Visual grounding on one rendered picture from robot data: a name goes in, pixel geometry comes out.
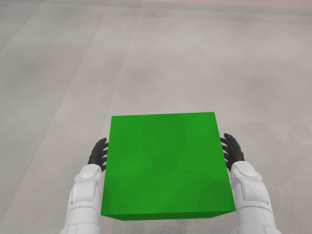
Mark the left robot hand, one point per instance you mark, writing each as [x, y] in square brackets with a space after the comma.
[97, 154]

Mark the carton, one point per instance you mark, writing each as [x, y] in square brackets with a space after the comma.
[166, 166]

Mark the right robot hand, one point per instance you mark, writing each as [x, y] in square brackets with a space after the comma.
[233, 149]

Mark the robot right forearm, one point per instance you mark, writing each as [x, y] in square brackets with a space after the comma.
[253, 206]

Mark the robot left forearm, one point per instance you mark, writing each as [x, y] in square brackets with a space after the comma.
[82, 215]

